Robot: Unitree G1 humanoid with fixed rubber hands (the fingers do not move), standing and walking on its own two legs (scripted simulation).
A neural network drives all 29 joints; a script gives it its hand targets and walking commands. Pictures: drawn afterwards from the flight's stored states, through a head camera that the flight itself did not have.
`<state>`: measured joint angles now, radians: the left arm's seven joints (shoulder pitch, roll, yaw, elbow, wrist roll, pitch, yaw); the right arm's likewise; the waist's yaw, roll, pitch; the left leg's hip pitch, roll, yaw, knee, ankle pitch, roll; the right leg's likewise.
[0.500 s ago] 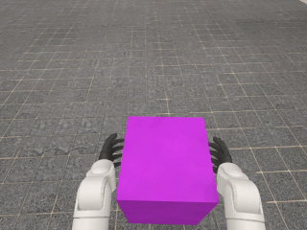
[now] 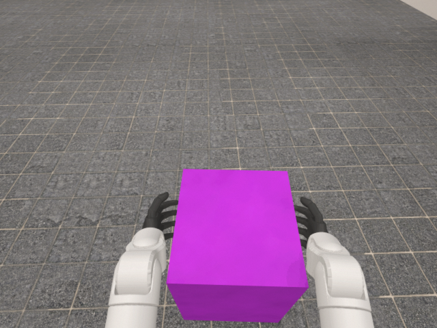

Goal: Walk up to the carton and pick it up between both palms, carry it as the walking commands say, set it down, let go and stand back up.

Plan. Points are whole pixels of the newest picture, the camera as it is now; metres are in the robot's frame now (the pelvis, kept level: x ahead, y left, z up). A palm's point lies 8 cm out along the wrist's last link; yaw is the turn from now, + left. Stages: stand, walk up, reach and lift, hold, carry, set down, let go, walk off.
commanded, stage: hold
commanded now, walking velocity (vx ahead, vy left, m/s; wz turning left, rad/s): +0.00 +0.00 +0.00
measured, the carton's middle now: (232, 249) +0.28 +0.00 -0.02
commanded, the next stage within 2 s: set down in 0.70 s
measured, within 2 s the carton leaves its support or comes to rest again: neither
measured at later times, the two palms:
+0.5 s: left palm (131, 241) +0.25 +0.18 +0.06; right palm (298, 250) +0.25 -0.11 +0.05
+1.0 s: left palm (142, 239) +0.26 +0.16 +0.05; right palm (304, 244) +0.26 -0.13 +0.04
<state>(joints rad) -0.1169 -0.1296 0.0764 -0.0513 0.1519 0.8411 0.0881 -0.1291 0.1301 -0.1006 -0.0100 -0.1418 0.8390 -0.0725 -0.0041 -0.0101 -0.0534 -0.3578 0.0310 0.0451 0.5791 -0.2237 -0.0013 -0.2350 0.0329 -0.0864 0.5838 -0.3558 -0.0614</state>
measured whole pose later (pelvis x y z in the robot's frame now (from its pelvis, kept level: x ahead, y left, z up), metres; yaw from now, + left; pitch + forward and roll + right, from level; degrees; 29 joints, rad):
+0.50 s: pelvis -0.03 +0.04 +0.01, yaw -4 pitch -8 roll +0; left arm -0.19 -0.14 0.16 0.13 0.21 0.77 0.07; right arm -0.24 0.11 -0.11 0.29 -0.14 0.70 -0.07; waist 0.02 -0.02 0.03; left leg -0.17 -0.03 0.00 0.47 -0.16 0.02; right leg -0.08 0.02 0.00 0.49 -0.27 -0.02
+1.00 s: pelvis -0.05 +0.04 +0.00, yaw -6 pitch -10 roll +0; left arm -0.49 -0.23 0.41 0.49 0.37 0.66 0.07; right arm -0.54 0.10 -0.42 0.69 -0.36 0.59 0.06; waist 0.08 -0.03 0.07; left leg -0.21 -0.03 0.01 0.55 -0.17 0.02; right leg -0.15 0.04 0.05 0.61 -0.29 -0.03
